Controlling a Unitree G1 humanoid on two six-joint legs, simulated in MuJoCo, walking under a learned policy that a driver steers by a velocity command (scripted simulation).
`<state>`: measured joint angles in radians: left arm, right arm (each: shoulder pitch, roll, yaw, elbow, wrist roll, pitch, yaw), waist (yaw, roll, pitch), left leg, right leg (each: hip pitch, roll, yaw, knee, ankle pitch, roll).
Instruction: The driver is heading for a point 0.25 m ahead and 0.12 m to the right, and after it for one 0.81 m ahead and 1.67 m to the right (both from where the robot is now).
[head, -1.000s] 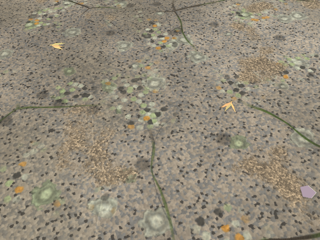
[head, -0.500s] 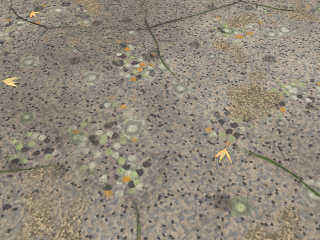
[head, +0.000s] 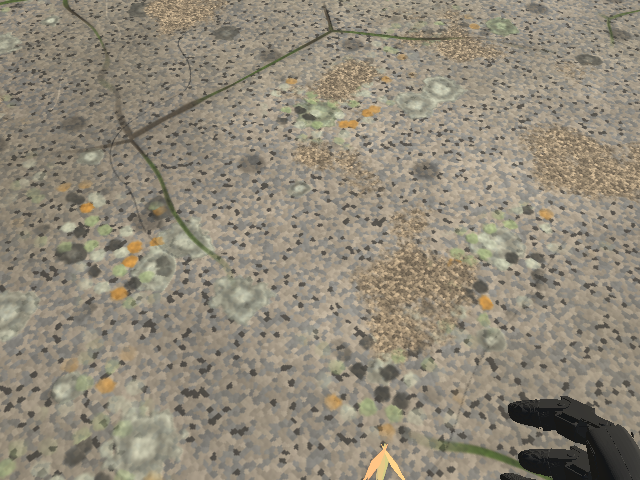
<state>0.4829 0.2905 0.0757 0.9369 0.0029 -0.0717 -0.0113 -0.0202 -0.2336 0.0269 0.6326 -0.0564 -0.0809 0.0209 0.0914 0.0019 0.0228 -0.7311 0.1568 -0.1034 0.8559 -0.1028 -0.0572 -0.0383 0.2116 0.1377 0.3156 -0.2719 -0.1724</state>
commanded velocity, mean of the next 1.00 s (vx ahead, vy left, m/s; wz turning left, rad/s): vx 0.29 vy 0.00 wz -0.86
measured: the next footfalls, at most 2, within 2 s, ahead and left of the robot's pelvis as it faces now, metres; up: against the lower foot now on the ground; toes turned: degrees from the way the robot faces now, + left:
left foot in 0.14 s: +0.36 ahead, +0.18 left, +0.00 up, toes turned -10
right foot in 0.56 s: +0.47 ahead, -0.10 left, +0.00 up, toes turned -34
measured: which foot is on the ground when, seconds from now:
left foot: up 0.00-0.12, down 0.14-0.54, up 0.56-0.96, down 0.98-1.00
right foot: down 0.00-0.14, up 0.16-0.54, down 0.56-0.98, up 1.00-1.00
